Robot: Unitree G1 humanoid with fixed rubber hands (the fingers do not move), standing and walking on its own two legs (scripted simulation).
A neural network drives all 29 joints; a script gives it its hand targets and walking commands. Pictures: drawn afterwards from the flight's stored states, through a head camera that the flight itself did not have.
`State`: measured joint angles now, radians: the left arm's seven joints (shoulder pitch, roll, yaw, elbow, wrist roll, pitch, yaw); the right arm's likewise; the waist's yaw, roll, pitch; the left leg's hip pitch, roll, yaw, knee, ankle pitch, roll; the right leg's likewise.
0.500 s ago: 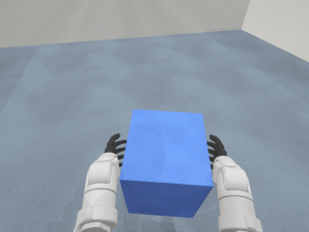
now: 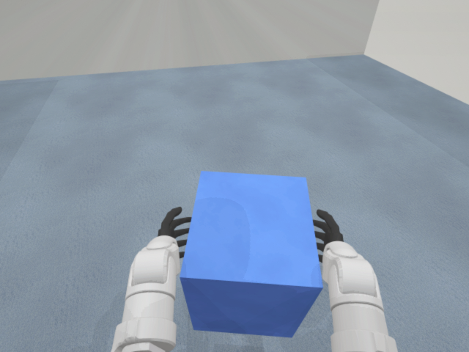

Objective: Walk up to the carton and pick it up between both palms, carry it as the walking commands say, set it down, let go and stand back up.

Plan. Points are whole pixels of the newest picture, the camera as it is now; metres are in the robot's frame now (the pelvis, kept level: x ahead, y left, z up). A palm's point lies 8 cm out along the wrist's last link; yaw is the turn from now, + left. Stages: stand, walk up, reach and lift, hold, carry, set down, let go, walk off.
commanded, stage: hold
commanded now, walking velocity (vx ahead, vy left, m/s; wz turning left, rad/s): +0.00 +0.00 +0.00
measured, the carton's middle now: (247, 256) +0.32 +0.00 +0.00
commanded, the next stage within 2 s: carry in 0.24 s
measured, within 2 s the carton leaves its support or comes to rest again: neither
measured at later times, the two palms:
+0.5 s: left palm (156, 233) +0.30 +0.16 +0.09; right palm (325, 234) +0.30 -0.13 +0.10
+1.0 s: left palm (130, 253) +0.26 +0.19 +0.09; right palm (312, 258) +0.25 -0.10 +0.09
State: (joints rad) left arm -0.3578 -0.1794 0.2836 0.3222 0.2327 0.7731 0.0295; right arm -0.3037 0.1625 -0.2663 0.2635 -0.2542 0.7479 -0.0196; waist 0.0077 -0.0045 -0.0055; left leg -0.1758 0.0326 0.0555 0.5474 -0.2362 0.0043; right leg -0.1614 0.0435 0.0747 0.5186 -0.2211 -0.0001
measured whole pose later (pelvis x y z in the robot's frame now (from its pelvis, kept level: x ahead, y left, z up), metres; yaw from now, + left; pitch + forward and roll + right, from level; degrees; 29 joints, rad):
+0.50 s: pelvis +0.00 +0.01 +0.00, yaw +1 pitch -3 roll +0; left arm -0.33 -0.17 0.21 0.03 0.17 0.94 0.05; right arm -0.28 0.16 -0.19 -0.02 -0.18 0.92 -0.06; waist 0.00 -0.02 -0.06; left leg -0.30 0.00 0.06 0.60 -0.25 0.02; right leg -0.29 0.01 0.07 0.59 -0.25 0.02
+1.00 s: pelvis -0.01 +0.04 -0.01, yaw +2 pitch +1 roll +1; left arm -0.20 -0.14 0.12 -0.29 0.05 1.22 0.14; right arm -0.14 0.13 -0.08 -0.36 -0.08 1.20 -0.16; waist -0.01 -0.02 -0.12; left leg -0.38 -0.01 0.08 0.63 -0.27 0.04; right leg -0.40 -0.10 0.04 0.74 -0.37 0.08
